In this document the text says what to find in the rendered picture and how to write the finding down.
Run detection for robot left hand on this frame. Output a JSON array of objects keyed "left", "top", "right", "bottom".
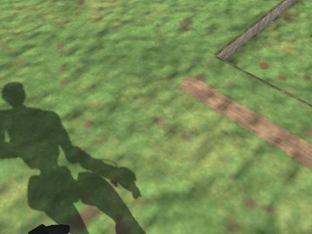
[{"left": 28, "top": 224, "right": 70, "bottom": 234}]

